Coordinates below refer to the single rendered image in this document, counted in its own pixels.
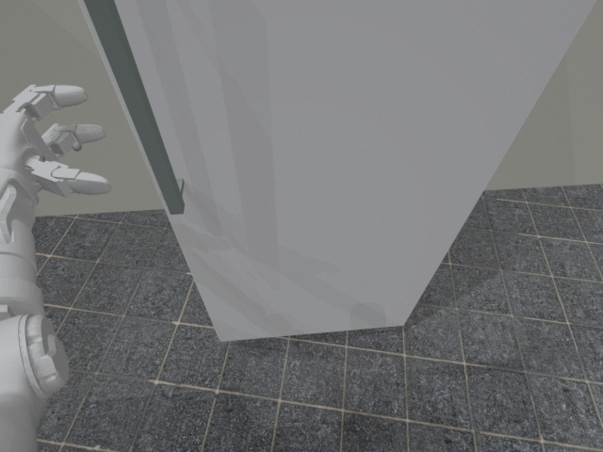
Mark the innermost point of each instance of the left robot upper arm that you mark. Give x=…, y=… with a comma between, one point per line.
x=33, y=364

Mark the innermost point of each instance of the fridge door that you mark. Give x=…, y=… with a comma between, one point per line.
x=332, y=150

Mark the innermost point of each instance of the left robot hand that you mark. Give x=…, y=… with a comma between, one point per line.
x=20, y=142

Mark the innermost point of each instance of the left robot forearm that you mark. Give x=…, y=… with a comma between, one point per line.
x=19, y=293

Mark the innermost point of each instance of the handle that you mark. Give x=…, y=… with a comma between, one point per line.
x=108, y=25

